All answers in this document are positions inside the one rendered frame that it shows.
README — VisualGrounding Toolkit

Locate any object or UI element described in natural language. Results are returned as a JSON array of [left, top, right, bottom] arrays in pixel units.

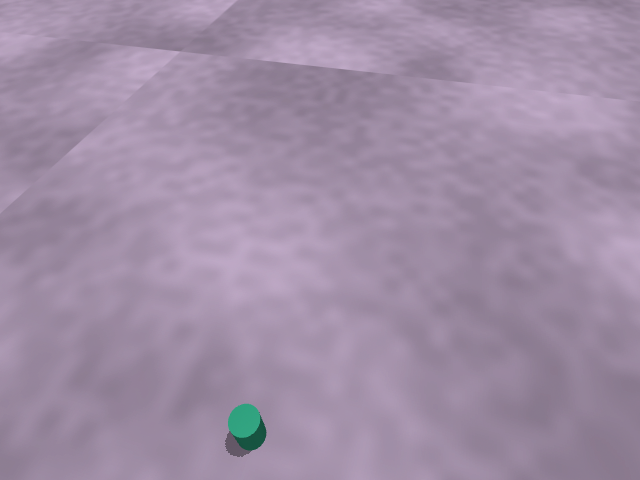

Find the can
[[228, 404, 266, 451]]

